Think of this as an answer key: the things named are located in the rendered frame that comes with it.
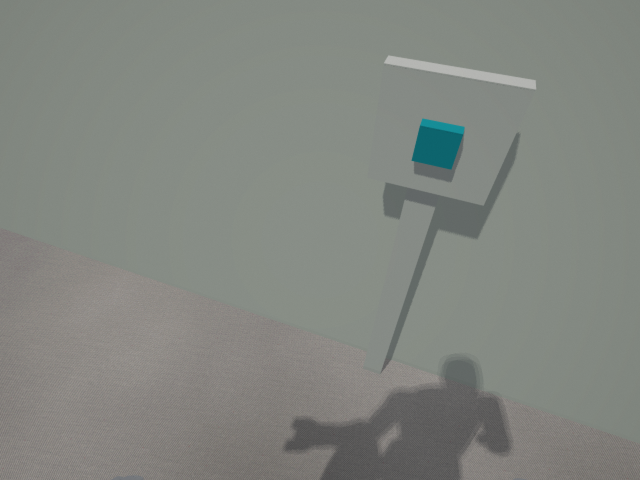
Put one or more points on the button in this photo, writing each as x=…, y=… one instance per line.
x=437, y=143

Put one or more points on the panel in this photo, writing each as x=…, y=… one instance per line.
x=490, y=106

